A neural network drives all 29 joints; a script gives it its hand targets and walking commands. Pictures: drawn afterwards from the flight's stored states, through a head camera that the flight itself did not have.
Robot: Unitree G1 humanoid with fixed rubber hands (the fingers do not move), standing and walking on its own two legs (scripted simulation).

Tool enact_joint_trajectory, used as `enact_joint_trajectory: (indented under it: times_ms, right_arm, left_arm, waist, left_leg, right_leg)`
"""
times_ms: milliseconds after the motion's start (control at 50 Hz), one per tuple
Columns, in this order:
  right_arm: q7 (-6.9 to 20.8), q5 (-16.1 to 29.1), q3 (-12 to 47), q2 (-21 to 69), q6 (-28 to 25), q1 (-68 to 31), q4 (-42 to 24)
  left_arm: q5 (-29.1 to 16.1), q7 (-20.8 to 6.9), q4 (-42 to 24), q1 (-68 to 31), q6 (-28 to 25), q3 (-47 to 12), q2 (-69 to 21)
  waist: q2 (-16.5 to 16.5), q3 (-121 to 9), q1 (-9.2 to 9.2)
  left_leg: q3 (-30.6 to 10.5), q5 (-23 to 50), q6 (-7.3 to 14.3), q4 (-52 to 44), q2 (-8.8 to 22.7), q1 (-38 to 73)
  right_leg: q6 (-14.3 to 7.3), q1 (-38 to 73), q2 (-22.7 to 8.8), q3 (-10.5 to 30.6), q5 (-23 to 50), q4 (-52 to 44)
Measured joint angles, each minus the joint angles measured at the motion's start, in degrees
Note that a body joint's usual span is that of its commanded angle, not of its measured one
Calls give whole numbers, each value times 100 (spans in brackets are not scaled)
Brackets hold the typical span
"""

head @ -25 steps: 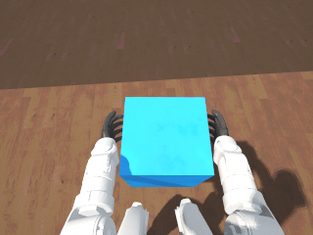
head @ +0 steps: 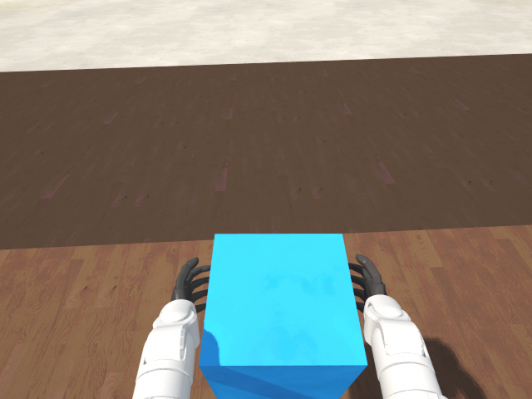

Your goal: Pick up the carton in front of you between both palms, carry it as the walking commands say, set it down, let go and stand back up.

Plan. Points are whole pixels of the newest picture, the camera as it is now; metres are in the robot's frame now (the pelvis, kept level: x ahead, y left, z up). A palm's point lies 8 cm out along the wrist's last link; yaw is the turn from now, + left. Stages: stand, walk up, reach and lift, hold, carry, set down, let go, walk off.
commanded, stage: reach and lift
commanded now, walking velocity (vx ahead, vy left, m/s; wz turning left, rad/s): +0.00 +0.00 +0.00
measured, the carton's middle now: (278, 323) +0.29 +0.00 -0.07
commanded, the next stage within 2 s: hold in 1.08 s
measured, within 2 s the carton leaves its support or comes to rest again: neither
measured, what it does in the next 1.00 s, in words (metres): stands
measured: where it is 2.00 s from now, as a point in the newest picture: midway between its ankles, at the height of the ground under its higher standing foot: outside the picture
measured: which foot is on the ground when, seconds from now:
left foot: down 0.00-1.00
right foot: down 0.00-1.00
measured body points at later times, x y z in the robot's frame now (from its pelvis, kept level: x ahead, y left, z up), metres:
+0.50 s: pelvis -0.02 +0.00 +0.01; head -0.04 +0.00 +0.46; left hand +0.29 +0.15 +0.03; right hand +0.29 -0.15 +0.03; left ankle +0.00 +0.13 -0.73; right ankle +0.01 -0.13 -0.73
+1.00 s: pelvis +0.00 +0.00 +0.02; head -0.03 +0.00 +0.47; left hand +0.30 +0.15 +0.04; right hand +0.30 -0.15 +0.04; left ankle +0.00 +0.13 -0.73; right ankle +0.01 -0.13 -0.73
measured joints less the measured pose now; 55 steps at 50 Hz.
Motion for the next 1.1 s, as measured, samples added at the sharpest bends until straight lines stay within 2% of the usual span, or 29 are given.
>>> enact_joint_trajectory:
  times_ms: [120, 240, 580, 1100]
  right_arm:
    - [61, -188, 61, 94, 550, 117, -392]
    - [190, -486, -143, 147, 847, -157, -267]
    - [231, -545, -210, 157, 946, -395, -417]
    - [191, -412, 240, 92, 1353, 107, -1075]
  left_arm:
    - [169, -139, -401, 103, 580, -34, -16]
    - [493, -286, -279, -185, 891, 182, -79]
    - [600, -337, -454, -406, 987, 272, -120]
    - [440, -295, -1085, 75, 1401, -212, -24]
  waist:
    - [-4, 207, 22]
    - [-22, 472, 31]
    - [-23, 745, 31]
    - [-26, 729, 27]
  left_leg:
    - [-16, 222, 5, -593, 55, 928]
    - [-13, 310, 0, -708, 65, 1263]
    - [23, 410, -8, -824, 89, 1350]
    - [37, 495, 23, -1294, 125, 1866]
  right_leg:
    - [-22, 931, -30, 5, 226, -598]
    - [-27, 1264, -40, -3, 309, -705]
    - [-25, 1343, -48, -11, 410, -810]
    - [-37, 1872, -91, -27, 498, -1300]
